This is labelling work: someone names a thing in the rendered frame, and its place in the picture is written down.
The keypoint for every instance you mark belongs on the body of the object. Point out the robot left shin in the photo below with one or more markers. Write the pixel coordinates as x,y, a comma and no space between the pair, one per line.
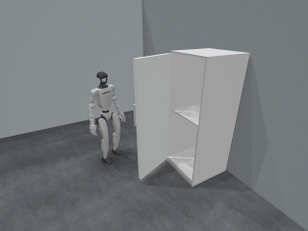
116,142

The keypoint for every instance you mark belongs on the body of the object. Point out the robot right forearm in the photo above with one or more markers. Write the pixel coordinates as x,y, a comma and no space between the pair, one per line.
92,120

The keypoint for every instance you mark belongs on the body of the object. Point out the handle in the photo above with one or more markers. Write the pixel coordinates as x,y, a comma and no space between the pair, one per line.
134,111

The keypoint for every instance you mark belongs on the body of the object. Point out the left robot foot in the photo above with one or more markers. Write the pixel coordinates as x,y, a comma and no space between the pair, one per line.
117,152

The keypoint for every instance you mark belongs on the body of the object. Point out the robot left forearm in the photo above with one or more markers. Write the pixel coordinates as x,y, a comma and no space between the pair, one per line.
117,106

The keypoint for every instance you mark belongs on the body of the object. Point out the robot left hand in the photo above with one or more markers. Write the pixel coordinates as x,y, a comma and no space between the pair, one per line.
121,115

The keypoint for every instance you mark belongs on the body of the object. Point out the fridge door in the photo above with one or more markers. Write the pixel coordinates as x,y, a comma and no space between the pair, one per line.
152,94

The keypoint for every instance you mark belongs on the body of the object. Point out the right robot upper arm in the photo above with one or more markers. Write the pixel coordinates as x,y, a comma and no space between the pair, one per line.
93,94

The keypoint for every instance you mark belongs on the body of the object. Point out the left robot upper arm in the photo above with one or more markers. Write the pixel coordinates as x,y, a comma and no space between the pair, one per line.
113,92

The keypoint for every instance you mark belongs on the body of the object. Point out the robot right hand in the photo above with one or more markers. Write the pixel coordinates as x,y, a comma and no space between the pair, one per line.
93,129

